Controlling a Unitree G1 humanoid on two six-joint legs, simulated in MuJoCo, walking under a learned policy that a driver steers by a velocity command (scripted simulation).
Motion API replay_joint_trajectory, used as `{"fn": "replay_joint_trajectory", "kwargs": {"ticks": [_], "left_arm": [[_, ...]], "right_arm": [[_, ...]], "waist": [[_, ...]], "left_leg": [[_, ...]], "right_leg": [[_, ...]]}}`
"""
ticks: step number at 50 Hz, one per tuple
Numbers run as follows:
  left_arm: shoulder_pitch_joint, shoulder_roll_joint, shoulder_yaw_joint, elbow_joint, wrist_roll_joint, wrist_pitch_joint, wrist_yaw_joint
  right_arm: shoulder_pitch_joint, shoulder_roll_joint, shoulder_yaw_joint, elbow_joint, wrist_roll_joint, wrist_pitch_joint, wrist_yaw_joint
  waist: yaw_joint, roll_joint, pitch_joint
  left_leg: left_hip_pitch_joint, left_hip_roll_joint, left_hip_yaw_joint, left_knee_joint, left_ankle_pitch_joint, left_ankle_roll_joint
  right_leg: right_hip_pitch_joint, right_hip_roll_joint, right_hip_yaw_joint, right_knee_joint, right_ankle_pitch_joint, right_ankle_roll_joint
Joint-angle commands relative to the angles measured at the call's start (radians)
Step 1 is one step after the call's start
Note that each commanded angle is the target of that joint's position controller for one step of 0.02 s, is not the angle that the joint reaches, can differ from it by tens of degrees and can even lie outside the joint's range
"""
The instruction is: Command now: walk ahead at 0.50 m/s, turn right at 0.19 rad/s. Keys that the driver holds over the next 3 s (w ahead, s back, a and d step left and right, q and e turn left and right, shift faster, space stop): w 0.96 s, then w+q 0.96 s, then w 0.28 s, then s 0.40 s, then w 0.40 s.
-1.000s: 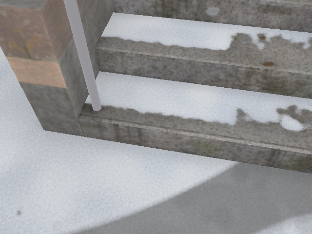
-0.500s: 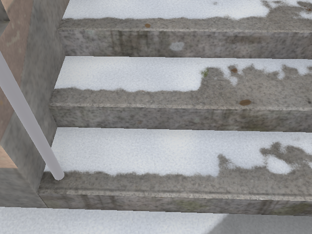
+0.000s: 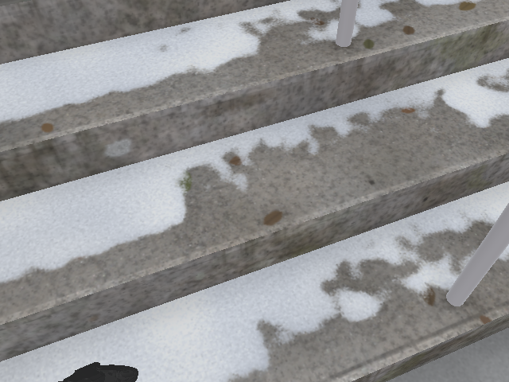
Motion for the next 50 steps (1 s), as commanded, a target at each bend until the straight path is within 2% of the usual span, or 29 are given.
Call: {"fn": "replay_joint_trajectory", "kwargs": {"ticks": [1, 2, 3, 4, 6, 10, 13, 14, 17, 20, 23, 24, 25, 26, 27, 28, 29, 30, 31, 32, 33, 34, 35, 38, 40, 42, 47, 49, 50], "left_arm": [[0.409, 0.251, 0.072, 0.062, 0.024, -0.020, 0.040], [0.469, 0.299, 0.098, 0.086, -0.023, -0.004, 0.050], [0.384, 0.258, 0.091, 0.078, -0.041, -0.002, 0.054], [0.278, 0.183, 0.069, 0.066, -0.043, -0.006, 0.055], [0.229, 0.114, 0.047, 0.079, -0.047, -0.018, 0.055], [0.302, 0.103, 0.044, 0.140, -0.043, -0.049, 0.056], [0.411, 0.080, 0.038, 0.195, -0.046, -0.043, 0.059], [0.467, 0.069, 0.030, 0.228, -0.035, -0.040, 0.062], [0.546, 0.075, 0.020, 0.278, -0.022, -0.059, 0.071], [0.536, 0.061, -0.003, 0.335, -0.043, -0.061, 0.080], [0.496, 0.081, -0.009, 0.342, -0.084, -0.044, 0.111], [0.439, 0.085, -0.013, 0.302, -0.092, -0.044, 0.104], [0.448, 0.121, -0.003, 0.288, -0.099, -0.047, 0.099], [0.458, 0.186, 0.014, 0.285, -0.101, -0.049, 0.093], [0.434, 0.219, 0.034, 0.274, -0.098, -0.048, 0.084], [0.421, 0.213, 0.046, 0.261, -0.082, -0.053, 0.076], [0.410, 0.085, 0.031, 0.191, -0.087, -0.068, 0.048], [0.398, 0.059, 0.041, 0.173, -0.026, -0.075, 0.017], [0.427, -0.016, 0.036, 0.139, -0.009, -0.065, 0.011], [0.348, -0.037, 0.027, 0.094, -0.003, -0.053, 0.018], [0.300, -0.079, 0.016, 0.049, 0.005, -0.043, 0.034], [0.302, -0.095, 0.012, 0.037, -0.003, -0.021, 0.047], [0.316, -0.119, 0.003, 0.026, -0.016, -0.003, 0.059], [0.224, -0.154, -0.012, -0.035, -0.026, 0.015, 0.073], [0.185, -0.095, -0.004, -0.035, -0.023, 0.012, 0.059], [0.114, -0.121, -0.005, -0.063, -0.017, 0.006, 0.053], [-0.144, -0.182, -0.032, -0.188, -0.008, 0.001, 0.078], [-0.287, -0.181, -0.052, -0.265, -0.012, -0.012, 0.059], [-0.302, -0.133, -0.069, -0.246, -0.046, 0.018, 0.022]], "right_arm": [[0.017, -0.035, 0.009, -0.111, 0.017, -0.008, 0.002], [0.001, -0.114, -0.012, -0.093, 0.009, 0.007, -0.007], [-0.067, -0.136, -0.020, -0.101, -0.011, 0.014, -0.007], [-0.117, -0.108, -0.012, -0.108, -0.008, 0.006, -0.001], [-0.090, -0.085, -0.008, -0.085, -0.020, 0.021, 0.004], [-0.080, -0.033, -0.006, -0.061, -0.037, 0.051, 0.018], [-0.235, -0.016, -0.009, -0.130, -0.023, 0.071, -0.003], [-0.314, 0.028, 0.006, -0.164, -0.016, 0.072, -0.012], [-0.507, 0.079, 0.043, -0.289, -0.013, 0.062, -0.035], [-0.621, 0.125, 0.091, -0.401, -0.012, 0.058, -0.033], [-0.582, 0.101, 0.106, -0.432, -0.020, 0.083, -0.015], [-0.512, 0.112, 0.108, -0.396, -0.006, 0.083, -0.012], [-0.377, 0.107, 0.099, -0.338, -0.004, 0.084, -0.014], [-0.247, 0.052, 0.072, -0.289, 0.006, 0.079, -0.021], [-0.119, 0.025, 0.053, -0.250, 0.005, 0.066, -0.022], [-0.034, -0.044, 0.018, -0.213, -0.014, 0.056, -0.028], [0.085, -0.190, -0.027, -0.141, -0.033, 0.052, -0.042], [0.079, -0.239, -0.051, -0.123, -0.016, 0.069, -0.053], [-0.090, -0.190, -0.047, -0.125, -0.011, 0.065, -0.045], [-0.189, -0.096, -0.032, -0.105, -0.016, 0.054, -0.032], [-0.206, -0.002, -0.012, -0.056, -0.020, 0.035, -0.022], [-0.180, 0.087, 0.009, -0.007, -0.024, 0.017, -0.015], [-0.170, 0.124, 0.017, 0.029, -0.030, -0.005, -0.003], [-0.066, 0.081, 0.002, 0.132, -0.005, -0.038, 0.015], [-0.055, 0.062, 0.002, 0.107, 0.001, -0.038, 0.000], [0.027, 0.043, -0.002, 0.114, 0.016, -0.045, -0.014], [0.235, 0.025, -0.011, 0.143, -0.023, -0.039, -0.025], [0.284, 0.076, 0.001, 0.158, -0.006, -0.022, -0.042], [0.477, 0.147, 0.059, 0.272, -0.162, -0.008, 0.036]], "waist": [[0.178, -0.179, -0.313], [0.208, -0.177, -0.393], [0.176, -0.059, -0.260], [0.138, -0.032, -0.129], [0.072, -0.043, -0.039], [0.062, -0.078, -0.066], [0.092, -0.069, 0.006], [0.115, -0.099, 0.041], [0.124, -0.020, 0.098], [0.089, 0.017, 0.119], [0.071, 0.035, 0.052], [0.050, 0.045, -0.007], [0.007, -0.032, -0.138], [-0.047, -0.102, -0.233], [-0.109, -0.149, -0.308], [-0.145, -0.149, -0.369], [-0.124, 0.239, -0.390], [-0.100, 0.310, -0.445], [0.032, 0.160, -0.307], [0.079, 0.034, -0.118], [0.122, -0.035, 0.012], [0.152, -0.042, 0.035], [0.168, 0.030, 0.029], [0.173, 0.066, 0.056], [0.145, 0.002, 0.036], [0.113, 0.057, -0.001], [0.027, 0.081, 0.028], [-0.008, 0.070, 0.086], [-0.043, 0.133, -0.188]], "left_leg": [[-0.496, 0.036, -0.010, 0.661, 0.195, 0.048], [-0.631, -0.060, -0.120, 0.899, -0.125, 0.046], [-0.712, 0.010, -0.193, 0.957, -0.054, 0.059], [-0.704, 0.044, -0.199, 0.896, 0.042, 0.064], [-0.614, 0.066, -0.182, 0.850, 0.103, 0.044], [-0.650, 0.032, -0.137, 1.010, 0.130, 0.027], [-0.995, 0.050, -0.155, 1.307, 0.044, 0.034], [-1.189, 0.031, -0.143, 1.537, -0.056, 0.052], [-1.538, 0.030, -0.214, 1.756, -0.178, 0.101], [-1.463, 0.039, -0.138, 1.541, -0.173, 0.118], [-0.972, 0.062, -0.066, 1.093, -0.033, 0.124], [-0.727, 0.029, -0.021, 0.937, -0.013, 0.140], [-0.525, -0.043, 0.016, 0.936, 0.026, 0.149], [-0.410, -0.100, 0.027, 0.872, -0.021, 0.148], [-0.320, -0.127, 0.000, 0.706, 0.013, 0.153], [-0.194, -0.105, -0.159, 0.588, -0.082, 0.179], [0.004, 0.196, -0.747, 0.266, -0.031, 0.310], [-0.025, 0.273, -1.185, -0.082, 0.002, 0.323], [-0.184, 0.305, -1.127, -0.096, -0.249, 0.308], [-0.367, 0.272, -1.005, -0.082, -0.482, 0.271], [-0.518, 0.242, -0.828, -0.055, -0.413, 0.227], [-0.577, 0.195, -0.679, -0.032, -0.268, 0.193], [-0.576, 0.169, -0.573, -0.034, -0.147, 0.174], [-0.488, 0.120, -0.390, -0.058, 0.012, 0.151], [-0.478, 0.096, -0.313, -0.130, 0.124, 0.139], [-0.327, 0.108, -0.329, -0.142, 0.283, 0.156], [0.071, 0.170, -0.405, -0.160, 0.278, 0.204], [0.029, 0.144, -0.391, -0.242, 0.326, 0.180], [0.255, 0.209, -0.489, -0.146, 0.306, 0.251]], "right_leg": [[0.756, -0.344, 0.442, -0.062, 0.194, -0.165], [0.770, -0.432, 0.675, -0.180, 0.221, -0.251], [0.669, -0.373, 0.525, -0.186, 0.096, -0.228], [0.500, -0.316, 0.424, -0.233, 0.046, -0.189], [0.326, -0.237, 0.309, -0.303, 0.147, -0.130], [0.302, -0.202, 0.206, -0.313, 0.323, -0.169], [0.366, -0.236, 0.283, -0.346, -0.025, -0.212], [0.411, -0.272, 0.335, -0.334, -0.087, -0.233], [0.485, -0.337, 0.364, -0.341, -0.253, -0.190], [0.322, -0.248, 0.233, -0.437, -0.290, -0.106], [0.185, -0.220, 0.109, -0.629, 0.126, -0.126], [0.155, -0.195, 0.025, -0.583, 0.490, -0.113], [0.216, -0.217, -0.010, -0.440, 1.076, -0.122], [0.317, -0.235, -0.015, -0.258, 1.420, -0.112], [0.425, -0.250, -0.009, -0.042, 1.535, -0.083], [0.374, -0.212, 0.005, 0.244, 1.395, -0.056], [-0.019, -0.006, 0.031, 0.706, 0.515, 0.014], [-0.142, 0.118, 0.223, 1.054, -0.039, 0.002], [-0.237, 0.069, 0.276, 1.235, -0.010, -0.003], [-0.314, 0.007, 0.174, 1.271, 0.027, -0.010], [-0.371, -0.024, 0.157, 1.265, 0.050, -0.024], [-0.376, -0.034, 0.153, 1.276, 0.045, -0.025], [-0.421, -0.018, 0.179, 1.369, 0.034, -0.043], [-0.621, -0.011, 0.197, 1.367, -0.031, -0.052], [-0.558, -0.025, 0.086, 1.140, 0.096, -0.015], [-0.657, -0.050, 0.016, 1.159, 0.128, 0.012], [-1.155, -0.088, -0.013, 1.534, -0.253, -0.027], [-1.126, -0.114, -0.067, 1.357, -0.283, -0.018], [-1.262, -0.104, 0.076, 1.274, -0.069, -0.130]]}}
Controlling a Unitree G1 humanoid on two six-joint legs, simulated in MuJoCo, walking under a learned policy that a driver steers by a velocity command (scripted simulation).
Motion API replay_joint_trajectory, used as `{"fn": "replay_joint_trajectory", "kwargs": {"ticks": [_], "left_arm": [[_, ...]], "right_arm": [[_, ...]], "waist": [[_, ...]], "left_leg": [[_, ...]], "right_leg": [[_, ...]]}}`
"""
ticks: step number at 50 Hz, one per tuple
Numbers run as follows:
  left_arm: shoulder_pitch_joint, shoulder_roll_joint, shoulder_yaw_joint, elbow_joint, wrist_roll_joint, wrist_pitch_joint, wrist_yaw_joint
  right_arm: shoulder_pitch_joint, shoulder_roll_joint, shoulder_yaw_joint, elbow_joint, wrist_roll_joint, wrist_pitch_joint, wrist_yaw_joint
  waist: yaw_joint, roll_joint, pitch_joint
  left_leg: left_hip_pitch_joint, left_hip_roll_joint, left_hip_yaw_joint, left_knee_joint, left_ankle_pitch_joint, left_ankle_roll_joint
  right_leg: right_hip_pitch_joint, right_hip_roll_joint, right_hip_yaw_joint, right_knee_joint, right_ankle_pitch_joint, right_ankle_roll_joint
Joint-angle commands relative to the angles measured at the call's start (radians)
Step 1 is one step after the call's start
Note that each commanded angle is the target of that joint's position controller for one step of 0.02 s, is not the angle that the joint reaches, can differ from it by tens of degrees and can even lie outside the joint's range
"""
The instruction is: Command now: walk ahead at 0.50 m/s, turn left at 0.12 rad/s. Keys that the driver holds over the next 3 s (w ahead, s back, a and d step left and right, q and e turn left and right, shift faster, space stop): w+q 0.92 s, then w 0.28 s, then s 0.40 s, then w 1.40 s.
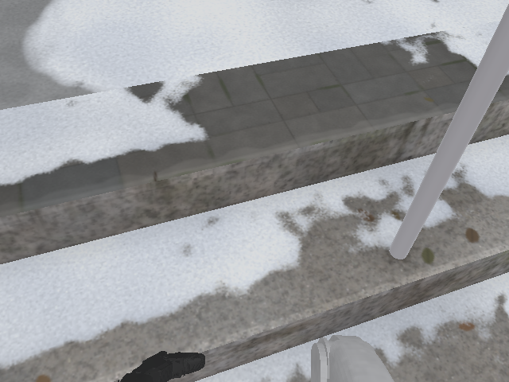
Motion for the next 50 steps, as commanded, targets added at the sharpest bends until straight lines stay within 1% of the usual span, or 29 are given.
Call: {"fn": "replay_joint_trajectory", "kwargs": {"ticks": [1, 3, 6, 7, 8, 9, 10, 11, 12, 13, 15, 16, 19, 22, 23, 26, 29, 31, 32, 33, 34, 35, 37, 39, 40, 43, 45, 47, 50], "left_arm": [[-0.291, 0.067, -0.011, -0.141, -0.002, 0.006, -0.055], [-0.406, 0.083, -0.007, -0.140, 0.026, 0.041, -0.089], [-0.309, 0.097, -0.008, -0.092, -0.032, 0.049, -0.101], [-0.194, 0.132, 0.003, -0.065, -0.044, 0.046, -0.088], [0.045, 0.159, 0.016, 0.001, -0.043, 0.045, -0.066], [0.294, 0.211, 0.031, 0.096, -0.051, 0.033, -0.056], [0.578, 0.255, 0.063, 0.178, 0.019, 0.037, -0.054], [0.576, 0.310, 0.086, 0.248, 0.026, -0.020, -0.034], [0.438, 0.291, 0.084, 0.271, -0.007, -0.048, -0.031], [0.292, 0.168, 0.056, 0.282, -0.025, -0.058, -0.038], [0.141, -0.031, -0.002, 0.331, -0.006, -0.059, -0.057], [0.126, -0.055, -0.008, 0.348, -0.006, -0.070, -0.056], [0.055, 0.017, 0.019, 0.356, 0.062, -0.091, -0.031], [0.264, 0.067, 0.012, 0.443, 0.105, -0.089, -0.032], [0.322, 0.091, 0.006, 0.449, 0.119, -0.085, -0.045], [0.354, 0.163, 0.015, 0.393, 0.085, -0.075, -0.065], [0.418, 0.330, 0.042, 0.385, 0.035, -0.126, -0.075], [0.416, 0.397, 0.073, 0.379, 0.017, -0.131, -0.089], [0.471, 0.341, 0.071, 0.372, 0.064, -0.133, -0.091], [0.491, 0.313, 0.061, 0.356, 0.090, -0.128, -0.105], [0.395, 0.248, 0.053, 0.338, 0.075, -0.103, -0.140], [0.326, 0.217, 0.059, 0.304, 0.011, -0.086, -0.143], [0.211, 0.174, 0.054, 0.267, 0.043, -0.088, -0.104], [0.162, 0.102, 0.022, 0.217, 0.049, -0.076, -0.089], [0.179, 0.121, 0.020, 0.203, 0.046, -0.061, -0.080], [0.129, 0.164, 0.022, 0.165, 0.024, -0.033, -0.056], [-0.032, 0.122, -0.012, 0.094, 0.008, -0.036, -0.052], [-0.203, 0.159, -0.019, -0.015, 0.011, -0.046, -0.030], [-0.321, 0.122, -0.047, -0.072, 0.007, -0.001, -0.044]], "right_arm": [[0.204, -0.030, 0.025, 0.054, -0.105, 0.026, 0.089], [-0.013, -0.077, 0.029, -0.036, -0.030, 0.025, 0.129], [0.093, -0.276, -0.008, 0.009, -0.003, -0.027, 0.143], [0.080, -0.358, -0.039, 0.012, -0.005, -0.018, 0.154], [0.075, -0.314, -0.041, 0.020, -0.050, -0.017, 0.169], [0.144, -0.198, -0.008, -0.009, -0.092, -0.015, 0.188], [0.062, -0.181, -0.030, 0.043, -0.026, 0.008, 0.193], [-0.049, -0.147, -0.033, 0.009, 0.022, 0.007, 0.193], [-0.156, -0.116, -0.032, -0.029, 0.027, -0.009, 0.171], [-0.233, -0.119, -0.033, -0.063, 0.012, -0.014, 0.135], [-0.296, -0.015, 0.011, -0.130, 0.012, 0.028, 0.115], [-0.299, 0.011, 0.020, -0.144, 0.006, 0.056, 0.112], [-0.390, 0.036, 0.040, -0.218, 0.057, 0.069, 0.108], [-0.571, -0.008, 0.069, -0.307, 0.052, 0.068, 0.102], [-0.641, -0.071, 0.065, -0.341, 0.052, 0.065, 0.095], [-0.819, -0.099, 0.063, -0.383, 0.048, 0.101, 0.097], [-0.746, -0.084, 0.052, -0.380, 0.046, 0.120, 0.119], [-0.560, -0.156, 0.015, -0.332, 0.057, 0.108, 0.109], [-0.423, -0.233, -0.016, -0.296, 0.065, 0.096, 0.077], [-0.233, -0.264, -0.032, -0.242, 0.066, 0.095, 0.049], [0.004, -0.313, -0.048, -0.142, 0.012, 0.102, 0.035], [0.018, -0.387, -0.094, -0.128, 0.001, 0.084, 0.030], [-0.103, -0.212, -0.056, -0.073, 0.015, 0.048, 0.030], [-0.254, -0.087, -0.010, -0.041, 0.016, 0.051, 0.056], [-0.324, -0.042, 0.009, -0.038, 0.003, 0.045, 0.070], [-0.401, -0.077, 0.019, -0.057, -0.013, -0.006, 0.053], [-0.183, -0.097, 0.023, 0.028, -0.057, -0.012, 0.028], [-0.090, -0.098, 0.033, 0.070, -0.077, -0.023, 0.039], [-0.230, -0.192, 0.015, -0.056, 0.016, -0.033, 0.091]], "waist": [[0.005, 0.113, -0.025], [0.068, 0.151, -0.012], [0.133, 0.204, -0.058], [0.158, 0.238, -0.106], [0.218, 0.156, -0.318], [0.242, -0.096, -0.509], [0.347, -0.187, -0.494], [0.293, -0.049, -0.228], [0.234, -0.051, -0.120], [0.169, 0.014, -0.133], [0.030, 0.093, -0.126], [-0.017, 0.090, -0.083], [-0.062, 0.004, 0.001], [-0.014, 0.017, 0.012], [0.012, 0.073, -0.031], [0.082, -0.021, -0.026], [-0.019, -0.086, -0.051], [-0.060, -0.143, -0.089], [-0.043, -0.079, -0.231], [-0.088, 0.007, -0.369], [-0.149, 0.168, -0.366], [-0.155, 0.146, -0.233], [-0.073, 0.145, -0.080], [0.065, 0.036, -0.068], [0.118, -0.015, -0.059], [0.154, 0.054, -0.034], [0.061, 0.123, -0.010], [0.039, -0.026, -0.019], [0.085, 0.114, 0.021]], "left_leg": [[0.282, 0.301, -0.264, -0.193, 0.401, 0.156], [-0.133, 0.263, -0.160, -0.368, 0.742, 0.193], [0.038, 0.323, -0.131, -0.158, 1.791, 0.187], [0.072, 0.307, -0.124, -0.042, 1.940, 0.130], [-0.155, 0.299, -0.149, 0.233, 1.847, 0.073], [-0.521, 0.160, -0.209, 0.502, 1.226, 0.050], [-0.591, -0.038, -0.314, 1.114, 0.320, 0.016], [-0.821, -0.015, -0.380, 1.485, 0.407, 0.039], [-0.944, 0.015, -0.338, 1.652, 0.390, 0.058], [-0.968, 0.013, -0.303, 1.744, 0.314, 0.109], [-1.003, 0.080, -0.284, 1.738, 0.361, 0.210], [-1.048, 0.099, -0.256, 1.707, 0.330, 0.224], [-1.030, 0.105, -0.142, 1.750, 0.076, 0.216], [-1.279, 0.115, -0.164, 1.768, 0.072, 0.260], [-1.284, 0.141, -0.162, 1.538, 0.212, 0.243], [-1.044, 0.161, -0.002, 1.201, 0.158, 0.146], [-0.687, 0.032, 0.110, 1.005, 0.143, 0.090], [-0.568, -0.092, 0.141, 0.661, 0.066, 0.071], [-0.220, -0.060, -0.016, 0.769, 0.418, 0.149], [0.092, 0.001, -0.294, 0.585, 0.355, 0.222], [0.255, 0.141, -0.669, 0.242, 0.262, 0.308], [0.119, 0.206, -0.878, 0.085, -0.051, 0.275], [-0.145, 0.189, -0.846, 0.097, -0.133, 0.294], [-0.241, 0.156, -0.639, 0.114, 0.005, 0.239], [-0.309, 0.141, -0.567, 0.093, 0.046, 0.220], [-0.515, 0.080, -0.365, -0.013, 0.032, 0.179], [-0.398, 0.125, -0.434, -0.023, 0.067, 0.183], [-0.253, 0.147, -0.429, -0.024, 0.018, 0.118], [-0.738, 0.195, -0.396, -0.293, 0.041, 0.137]], "right_leg": [[-0.274, -0.047, 0.034, -0.307, 0.166, -0.105], [0.279, 0.019, -0.124, -0.539, -0.004, -0.085], [0.601, 0.157, -0.152, -0.797, 0.042, 0.012], [0.775, 0.187, -0.123, -0.930, 0.061, 0.010], [1.230, 0.098, 0.063, -0.917, 0.296, -0.084], [1.645, -0.098, 0.512, -1.135, 0.245, -0.256], [1.543, -0.256, 0.908, -1.398, 0.112, -0.359], [1.323, -0.269, 0.915, -1.484, -0.077, -0.274], [1.188, -0.278, 0.794, -1.470, -0.085, -0.264], [1.102, -0.287, 0.675, -1.471, 0.060, -0.268], [0.976, -0.244, 0.403, -1.512, 0.176, -0.157], [0.960, -0.209, 0.274, -1.540, 0.207, -0.117], [0.764, -0.134, 0.012, -1.672, 0.143, -0.068], [0.965, -0.157, -0.007, -1.717, 0.133, -0.065], [1.043, -0.152, -0.033, -1.720, 0.105, -0.043], [1.002, -0.176, -0.118, -1.896, 0.270, -0.076], [1.090, -0.234, -0.184, -1.749, 1.451, -0.103], [1.340, -0.262, -0.190, -1.537, 1.665, -0.103], [1.131, -0.223, -0.187, -1.292, 1.627, -0.051], [0.868, -0.153, -0.118, -1.044, 1.231, -0.006], [0.580, 0.028, -0.026, -0.703, 0.195, 0.062], [0.402, 0.079, 0.219, -0.309, 0.197, 0.052], [0.229, 0.107, 0.291, 0.119, 0.242, 0.012], [0.117, 0.097, 0.295, 0.189, 0.204, -0.060], [0.113, 0.070, 0.266, 0.130, 0.224, -0.072], [0.218, 0.019, 0.154, 0.003, 0.101, -0.046], [0.015, 0.034, 0.168, 0.290, -0.111, -0.054], [-0.030, -0.042, 0.180, -0.135, -0.069, -0.065], [0.617, -0.052, 0.051, -0.485, -0.118, 0.048]]}}
Over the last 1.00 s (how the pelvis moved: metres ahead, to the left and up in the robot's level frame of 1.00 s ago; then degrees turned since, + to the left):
0.53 0.06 0.16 1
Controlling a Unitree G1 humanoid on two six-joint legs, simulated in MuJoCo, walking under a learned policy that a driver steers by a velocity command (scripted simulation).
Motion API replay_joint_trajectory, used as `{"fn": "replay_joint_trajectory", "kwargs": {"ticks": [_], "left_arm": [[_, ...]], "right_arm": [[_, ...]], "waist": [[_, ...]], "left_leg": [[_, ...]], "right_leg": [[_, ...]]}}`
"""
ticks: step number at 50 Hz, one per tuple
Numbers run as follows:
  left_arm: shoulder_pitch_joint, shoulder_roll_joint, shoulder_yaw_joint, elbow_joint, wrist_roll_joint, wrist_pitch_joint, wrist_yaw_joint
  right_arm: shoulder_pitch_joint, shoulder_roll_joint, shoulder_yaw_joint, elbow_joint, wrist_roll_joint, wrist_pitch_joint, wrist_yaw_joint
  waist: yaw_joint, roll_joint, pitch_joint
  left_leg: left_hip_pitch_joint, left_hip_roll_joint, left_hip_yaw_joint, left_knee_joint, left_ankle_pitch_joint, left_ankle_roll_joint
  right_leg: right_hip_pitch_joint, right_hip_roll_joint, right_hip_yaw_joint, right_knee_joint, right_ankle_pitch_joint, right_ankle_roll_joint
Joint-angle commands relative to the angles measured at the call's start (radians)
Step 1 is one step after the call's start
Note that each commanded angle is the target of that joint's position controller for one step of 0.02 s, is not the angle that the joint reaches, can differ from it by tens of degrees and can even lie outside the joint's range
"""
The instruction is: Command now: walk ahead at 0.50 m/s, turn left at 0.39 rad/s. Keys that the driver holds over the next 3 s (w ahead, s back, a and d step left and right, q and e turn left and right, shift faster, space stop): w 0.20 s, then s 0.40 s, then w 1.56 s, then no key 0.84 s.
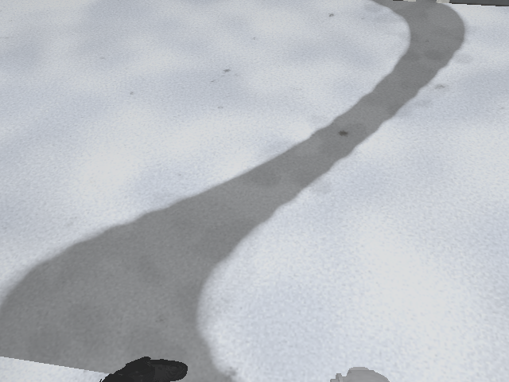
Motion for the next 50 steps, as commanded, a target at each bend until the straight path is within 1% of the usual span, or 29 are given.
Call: {"fn": "replay_joint_trajectory", "kwargs": {"ticks": [1, 3, 4, 5, 6, 7, 8, 9, 11, 13, 17, 21, 23, 26, 27, 28, 29, 30, 31, 32, 33, 34, 35, 37, 43, 45, 46, 48, 50], "left_arm": [[-0.156, 0.026, -0.008, -0.119, -0.001, 0.005, -0.028], [-0.076, 0.129, 0.027, -0.052, -0.001, -0.011, -0.041], [0.045, 0.188, 0.056, -0.010, -0.020, -0.039, -0.038], [0.255, 0.211, 0.062, 0.071, -0.019, -0.054, -0.041], [0.504, 0.289, 0.089, 0.144, 0.005, -0.043, -0.031], [0.633, 0.307, 0.097, 0.190, 0.018, -0.046, -0.020], [0.565, 0.305, 0.100, 0.214, 0.005, -0.065, -0.011], [0.404, 0.227, 0.086, 0.210, -0.011, -0.070, -0.004], [0.256, 0.025, 0.046, 0.235, 0.005, -0.059, 0.009], [0.151, -0.052, 0.024, 0.246, -0.001, -0.066, 0.030], [-0.022, 0.049, 0.032, 0.161, -0.026, -0.131, 0.026], [0.111, 0.221, 0.089, 0.129, -0.056, -0.162, 0.034], [0.390, 0.151, 0.074, 0.231, -0.083, -0.068, 0.088], [0.316, 0.186, 0.102, 0.202, -0.064, -0.013, 0.085], [0.390, 0.142, 0.111, 0.209, -0.067, -0.027, 0.084], [0.381, 0.155, 0.120, 0.206, -0.071, -0.039, 0.082], [0.200, 0.143, 0.115, 0.136, -0.041, -0.060, 0.005], [0.364, 0.083, 0.103, 0.136, -0.031, -0.060, 0.018], [0.296, 0.144, 0.124, 0.120, -0.039, -0.047, 0.015], [0.248, 0.117, 0.115, 0.175, -0.079, -0.006, 0.037], [0.259, 0.075, 0.105, 0.177, -0.070, 0.016, 0.051], [0.393, 0.176, 0.150, 0.210, 0.017, -0.014, 0.016], [0.439, 0.194, 0.163, 0.234, 0.044, -0.025, 0.001], [0.466, 0.161, 0.171, 0.253, 0.024, -0.041, -0.009], [0.552, 0.122, 0.172, 0.295, 0.016, -0.079, -0.004], [0.593, 0.127, 0.159, 0.288, 0.001, -0.139, 0.017], [0.467, 0.130, 0.138, 0.264, 0.037, -0.141, 0.017], [0.304, 0.171, 0.163, 0.190, -0.006, -0.127, 0.014], [0.408, 0.094, 0.131, 0.216, 0.005, -0.123, 0.021]], "right_arm": [[-0.192, -0.236, -0.036, -0.168, 0.072, -0.041, 0.037], [-0.169, -0.314, -0.063, -0.210, 0.091, -0.056, 0.033], [-0.119, -0.328, -0.081, -0.187, 0.066, -0.060, 0.041], [-0.025, -0.230, -0.072, -0.168, 0.028, -0.068, 0.052], [0.010, -0.117, -0.050, -0.174, 0.001, -0.056, 0.059], [-0.121, -0.129, -0.071, -0.183, 0.025, -0.037, 0.064], [-0.209, -0.113, -0.070, -0.190, 0.041, -0.037, 0.053], [-0.219, -0.103, -0.057, -0.190, 0.043, -0.036, 0.036], [-0.299, -0.097, -0.041, -0.227, 0.029, -0.023, 0.006], [-0.352, -0.116, -0.036, -0.254, 0.036, -0.007, -0.007], [-0.465, -0.184, -0.066, -0.307, 0.063, -0.048, 0.023], [-0.567, -0.195, -0.073, -0.352, 0.055, -0.034, 0.039], [-0.566, -0.110, -0.034, -0.321, 0.121, 0.042, -0.057], [-0.507, -0.176, -0.054, -0.335, 0.105, 0.046, -0.055], [-0.365, -0.130, -0.041, -0.269, 0.081, 0.036, -0.073], [-0.324, -0.167, -0.050, -0.257, 0.071, 0.017, -0.085], [-0.594, -0.321, -0.107, -0.381, 0.079, -0.025, -0.080], [-0.591, -0.347, -0.103, -0.406, 0.080, -0.031, -0.081], [-0.455, -0.260, -0.089, -0.395, 0.043, -0.027, -0.083], [-0.483, -0.157, -0.049, -0.336, 0.032, 0.027, -0.095], [-0.490, -0.149, -0.051, -0.352, 0.046, 0.051, -0.094], [-0.533, -0.288, -0.112, -0.350, 0.100, 0.017, -0.069], [-0.571, -0.309, -0.123, -0.350, 0.117, 0.010, -0.066], [-0.546, -0.322, -0.142, -0.342, 0.082, 0.004, -0.084], [-0.625, -0.252, -0.150, -0.402, 0.113, 0.043, -0.101], [-0.589, -0.078, -0.099, -0.377, 0.038, 0.041, -0.053], [-0.638, -0.070, -0.092, -0.417, 0.019, 0.035, -0.043], [-0.566, -0.235, -0.141, -0.362, 0.049, 0.018, -0.046], [-0.552, -0.212, -0.141, -0.341, 0.036, 0.001, -0.051]], "waist": [[0.113, 0.129, 0.114], [0.108, 0.073, 0.048], [0.111, 0.119, -0.033], [0.130, -0.065, -0.219], [0.200, -0.344, -0.358], [0.275, -0.351, -0.177], [0.232, -0.264, 0.025], [0.145, -0.171, 0.053], [0.049, 0.038, 0.019], [-0.018, 0.028, -0.009], [-0.093, -0.026, -0.042], [-0.008, -0.032, 0.012], [0.102, -0.079, 0.087], [0.071, -0.134, 0.085], [0.065, -0.117, 0.059], [0.052, -0.081, 0.056], [0.056, 0.081, -0.063], [0.121, 0.226, -0.282], [0.022, 0.203, -0.245], [0.068, 0.022, -0.113], [0.072, -0.003, -0.077], [0.123, 0.150, 0.042], [0.144, 0.141, 0.078], [0.133, 0.042, 0.054], [0.160, 0.018, 0.083], [0.178, -0.153, 0.126], [0.156, -0.207, 0.340], [0.116, -0.100, 0.196], [0.112, -0.103, 0.197]], "left_leg": [[-0.536, 0.243, -0.142, -0.414, 0.304, 0.218], [-0.108, 0.260, -0.101, -0.246, 0.994, 0.196], [0.034, 0.224, -0.050, -0.064, 1.252, 0.145], [-0.250, 0.101, -0.030, 0.248, 1.105, 0.109], [-0.589, -0.070, -0.076, 0.571, 0.252, 0.074], [-0.793, -0.112, -0.201, 1.050, 0.222, 0.081], [-0.925, -0.082, -0.184, 1.244, 0.322, 0.100], [-0.888, -0.028, -0.131, 1.326, 0.404, 0.119], [-0.818, 0.023, -0.102, 1.364, 0.406, 0.137], [-0.821, 0.053, -0.103, 1.336, 0.273, 0.113], [-0.482, 0.149, 0.063, 0.805, 0.250, -0.027], [-0.319, 0.128, 0.164, 0.373, 0.342, -0.105], [-0.365, 0.044, 0.251, 0.193, 0.379, -0.019], [-0.370, 0.059, 0.209, 0.000, 0.370, 0.025], [-0.220, 0.007, 0.263, -0.067, 0.386, 0.016], [-0.041, 0.066, 0.188, -0.146, 0.633, 0.024], [0.036, 0.166, 0.073, -0.086, 1.001, 0.137], [0.331, 0.401, -0.160, -0.060, 1.211, 0.401], [0.269, 0.513, -0.362, -0.174, 0.819, 0.419], [0.133, 0.413, -0.256, -0.158, 0.599, 0.334], [0.046, 0.359, -0.215, -0.218, 0.244, 0.265], [-0.166, 0.275, -0.157, -0.364, -0.161, 0.159], [-0.261, 0.259, -0.137, -0.413, -0.260, 0.127], [-0.246, 0.251, -0.078, -0.443, -0.189, 0.104], [-0.127, 0.197, -0.025, -0.304, -0.147, 0.093], [-0.563, 0.054, 0.090, 0.190, -0.104, -0.014], [-0.827, 0.038, -0.090, 0.308, 0.016, -0.018], [-0.746, -0.014, -0.043, 0.501, 0.199, -0.004], [-0.681, 0.006, 0.009, 0.543, 0.278, 0.003]], "right_leg": [[0.643, 0.026, -0.165, -0.152, 0.019, 0.093], [0.590, 0.123, -0.212, -0.449, -0.064, 0.083], [0.703, 0.127, -0.137, -0.541, 0.043, 0.035], [1.114, 0.032, 0.177, -0.638, 0.247, -0.094], [1.456, -0.135, 0.727, -1.025, -0.006, -0.225], [1.327, -0.170, 0.995, -1.213, -0.449, -0.172], [1.137, -0.151, 0.895, -1.213, -0.607, -0.129], [0.983, -0.157, 0.758, -1.178, -0.445, -0.144], [0.842, -0.178, 0.582, -1.154, -0.020, -0.127], [0.816, -0.166, 0.441, -1.187, 0.388, -0.075], [0.745, -0.004, -0.027, -1.269, 0.806, 0.078], [0.885, 0.018, -0.114, -1.260, 0.952, 0.149], [1.112, -0.033, -0.089, -1.315, 1.086, 0.068], [1.318, -0.077, -0.077, -1.202, 1.077, 0.032], [1.333, -0.049, -0.113, -1.126, 1.026, 0.023], [1.211, -0.024, -0.105, -1.062, 0.867, 0.054], [1.099, 0.002, -0.062, -0.989, 0.743, 0.106], [0.913, 0.111, -0.086, -0.825, 0.151, 0.220], [0.789, 0.117, 0.023, -0.590, -0.349, 0.289], [0.834, 0.062, 0.051, -0.602, -0.259, 0.213], [0.808, 0.058, 0.031, -0.641, -0.217, 0.190], [0.878, 0.049, 0.011, -0.563, -0.269, 0.221], [0.931, 0.072, -0.034, -0.548, -0.245, 0.228], [0.986, 0.082, -0.087, -0.604, -0.174, 0.218], [1.194, 0.086, -0.145, -1.343, 0.043, 0.075], [1.358, -0.291, 0.431, -1.482, -0.204, -0.221], [1.233, -0.376, 0.655, -1.617, -0.406, -0.256], [1.307, -0.255, 0.385, -1.571, -0.133, -0.159], [1.308, -0.177, 0.211, -1.551, 0.068, -0.096]]}}
Over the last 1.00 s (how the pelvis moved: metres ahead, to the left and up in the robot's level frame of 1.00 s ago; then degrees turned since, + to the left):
0.66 0.07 0.30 29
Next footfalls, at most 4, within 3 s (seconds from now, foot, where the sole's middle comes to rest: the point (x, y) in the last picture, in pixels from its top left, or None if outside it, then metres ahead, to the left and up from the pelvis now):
0.08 right None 0.23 -0.15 -0.62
0.56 left None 0.42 0.02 -0.62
0.88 right None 0.26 -0.21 -0.62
1.30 left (231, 358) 0.57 0.06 -0.62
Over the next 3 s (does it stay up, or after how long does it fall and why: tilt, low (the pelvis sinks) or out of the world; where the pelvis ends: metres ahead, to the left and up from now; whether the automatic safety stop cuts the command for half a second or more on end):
stays up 1.11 -0.03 0.16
